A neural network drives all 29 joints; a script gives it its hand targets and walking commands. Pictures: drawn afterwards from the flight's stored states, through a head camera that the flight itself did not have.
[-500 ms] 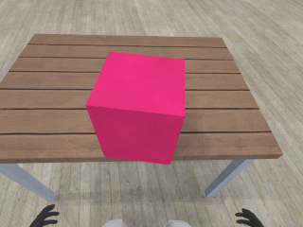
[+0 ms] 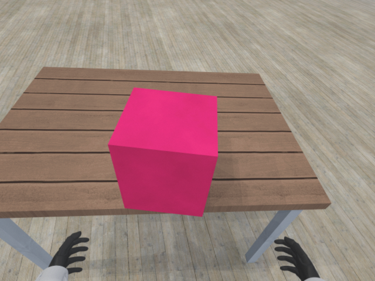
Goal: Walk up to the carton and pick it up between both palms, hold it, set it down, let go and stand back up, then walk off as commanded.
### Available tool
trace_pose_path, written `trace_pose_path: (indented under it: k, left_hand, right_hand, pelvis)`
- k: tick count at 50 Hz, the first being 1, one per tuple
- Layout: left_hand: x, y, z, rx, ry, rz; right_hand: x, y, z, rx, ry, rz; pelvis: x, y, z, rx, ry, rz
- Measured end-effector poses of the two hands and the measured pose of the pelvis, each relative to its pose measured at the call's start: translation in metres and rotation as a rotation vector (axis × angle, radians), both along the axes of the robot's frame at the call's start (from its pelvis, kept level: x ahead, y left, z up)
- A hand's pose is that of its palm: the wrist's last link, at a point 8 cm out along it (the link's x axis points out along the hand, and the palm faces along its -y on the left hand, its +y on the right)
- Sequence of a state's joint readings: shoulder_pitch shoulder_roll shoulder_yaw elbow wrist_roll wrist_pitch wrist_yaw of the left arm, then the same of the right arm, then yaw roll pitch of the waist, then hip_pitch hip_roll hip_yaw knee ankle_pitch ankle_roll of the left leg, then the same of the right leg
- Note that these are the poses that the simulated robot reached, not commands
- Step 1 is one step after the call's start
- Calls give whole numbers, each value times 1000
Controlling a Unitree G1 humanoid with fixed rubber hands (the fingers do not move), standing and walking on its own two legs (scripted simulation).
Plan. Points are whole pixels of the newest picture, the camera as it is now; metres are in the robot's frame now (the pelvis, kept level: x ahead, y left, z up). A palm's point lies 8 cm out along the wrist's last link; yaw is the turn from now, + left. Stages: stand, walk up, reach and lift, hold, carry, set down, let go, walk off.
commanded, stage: reach and lift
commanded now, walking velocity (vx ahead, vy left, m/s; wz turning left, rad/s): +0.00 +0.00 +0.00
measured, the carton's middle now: (169, 154) +0.42 +0.03 +0.03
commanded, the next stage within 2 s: none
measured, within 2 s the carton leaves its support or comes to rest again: neither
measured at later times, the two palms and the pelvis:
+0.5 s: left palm (56, 251) +0.19 +0.25 -0.01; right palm (294, 259) +0.17 -0.22 +0.00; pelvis -0.01 +0.01 +0.01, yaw +0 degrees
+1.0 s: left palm (56, 234) +0.21 +0.24 +0.03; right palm (283, 234) +0.20 -0.19 +0.04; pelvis +0.02 +0.01 +0.01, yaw +0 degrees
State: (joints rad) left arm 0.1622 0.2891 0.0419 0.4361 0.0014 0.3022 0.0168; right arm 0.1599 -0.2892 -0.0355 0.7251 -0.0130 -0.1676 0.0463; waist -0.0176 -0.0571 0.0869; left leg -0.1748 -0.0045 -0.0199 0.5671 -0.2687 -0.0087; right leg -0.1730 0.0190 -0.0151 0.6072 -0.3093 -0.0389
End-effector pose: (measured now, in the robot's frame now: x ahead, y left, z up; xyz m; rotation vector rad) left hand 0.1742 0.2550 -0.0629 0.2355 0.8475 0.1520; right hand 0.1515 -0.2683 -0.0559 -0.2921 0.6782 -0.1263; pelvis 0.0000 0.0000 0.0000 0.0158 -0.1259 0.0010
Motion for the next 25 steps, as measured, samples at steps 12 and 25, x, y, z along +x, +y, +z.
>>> trace_pose_path:
  k: [12,25]
  left_hand:
    - [-3,-4,23,2,-134,-28]
    - [19,-5,53,-45,-273,-46]
  right_hand:
    - [-8,31,21,58,-130,-17]
    - [16,46,58,39,-229,-15]
  pelvis:
    - [-11,0,4,1,-14,0]
    - [-6,7,8,-5,4,2]
